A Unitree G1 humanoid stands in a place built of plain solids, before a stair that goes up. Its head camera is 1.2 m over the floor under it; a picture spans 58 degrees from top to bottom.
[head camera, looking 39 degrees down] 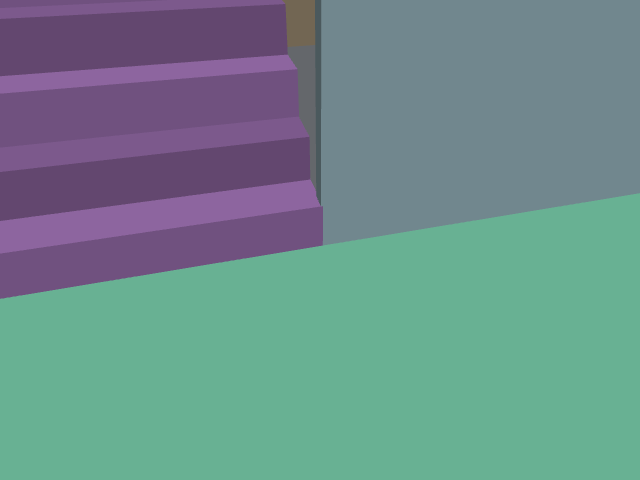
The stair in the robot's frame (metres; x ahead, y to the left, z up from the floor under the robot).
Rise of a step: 0.21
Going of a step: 0.21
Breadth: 1.60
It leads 14 degrees to the left of straight ahead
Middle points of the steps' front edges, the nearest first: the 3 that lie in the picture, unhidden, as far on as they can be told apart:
1.24 0.76 0.21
1.45 0.81 0.41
1.65 0.87 0.62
